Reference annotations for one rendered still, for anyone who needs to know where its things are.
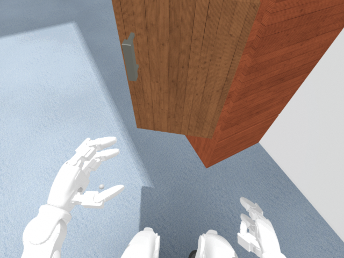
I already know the robot thigh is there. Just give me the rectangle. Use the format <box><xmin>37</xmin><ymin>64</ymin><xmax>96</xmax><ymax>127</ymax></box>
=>
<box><xmin>197</xmin><ymin>233</ymin><xmax>238</xmax><ymax>258</ymax></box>
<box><xmin>121</xmin><ymin>231</ymin><xmax>160</xmax><ymax>258</ymax></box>

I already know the robot left hand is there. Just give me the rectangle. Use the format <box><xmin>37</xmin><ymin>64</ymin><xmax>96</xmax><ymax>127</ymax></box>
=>
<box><xmin>47</xmin><ymin>137</ymin><xmax>125</xmax><ymax>212</ymax></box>

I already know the cupboard door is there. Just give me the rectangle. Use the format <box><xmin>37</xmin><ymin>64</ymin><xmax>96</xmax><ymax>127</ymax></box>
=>
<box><xmin>112</xmin><ymin>0</ymin><xmax>261</xmax><ymax>139</ymax></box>

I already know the left robot thigh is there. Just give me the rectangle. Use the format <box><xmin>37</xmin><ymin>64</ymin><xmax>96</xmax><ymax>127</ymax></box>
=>
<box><xmin>121</xmin><ymin>231</ymin><xmax>160</xmax><ymax>258</ymax></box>

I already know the right robot thigh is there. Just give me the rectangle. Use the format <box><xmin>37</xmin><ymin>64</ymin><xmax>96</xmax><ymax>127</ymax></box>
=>
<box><xmin>197</xmin><ymin>233</ymin><xmax>238</xmax><ymax>258</ymax></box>

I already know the handle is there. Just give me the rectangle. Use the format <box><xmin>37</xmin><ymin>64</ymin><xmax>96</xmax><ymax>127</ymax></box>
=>
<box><xmin>122</xmin><ymin>32</ymin><xmax>139</xmax><ymax>81</ymax></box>

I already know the left robot forearm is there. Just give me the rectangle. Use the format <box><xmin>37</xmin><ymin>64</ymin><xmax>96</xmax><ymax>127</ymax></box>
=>
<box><xmin>21</xmin><ymin>204</ymin><xmax>72</xmax><ymax>258</ymax></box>

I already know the robot right hand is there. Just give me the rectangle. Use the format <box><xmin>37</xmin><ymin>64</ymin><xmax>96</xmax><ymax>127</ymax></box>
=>
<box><xmin>238</xmin><ymin>197</ymin><xmax>281</xmax><ymax>258</ymax></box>

